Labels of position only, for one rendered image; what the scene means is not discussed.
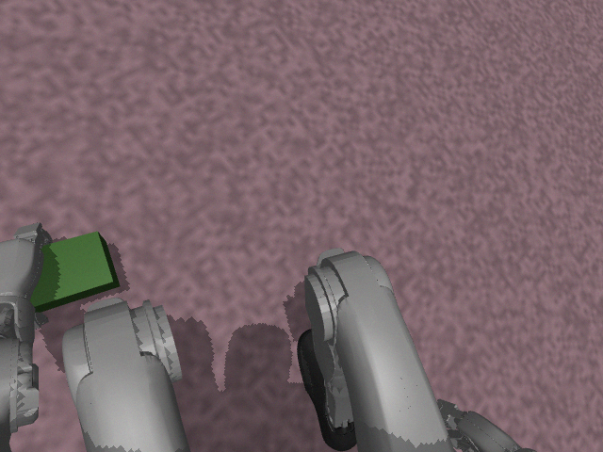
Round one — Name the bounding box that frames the right robot foot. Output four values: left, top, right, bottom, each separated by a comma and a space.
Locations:
297, 329, 357, 451

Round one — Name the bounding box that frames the left robot hand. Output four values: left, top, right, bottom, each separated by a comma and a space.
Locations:
0, 222, 53, 329

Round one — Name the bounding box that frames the left robot arm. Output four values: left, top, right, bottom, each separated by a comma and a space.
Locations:
0, 296, 39, 452

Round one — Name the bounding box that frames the carton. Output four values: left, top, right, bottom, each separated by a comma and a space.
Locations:
30, 231, 120, 313

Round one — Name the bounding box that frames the right robot hand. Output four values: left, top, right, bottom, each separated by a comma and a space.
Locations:
437, 399, 522, 452

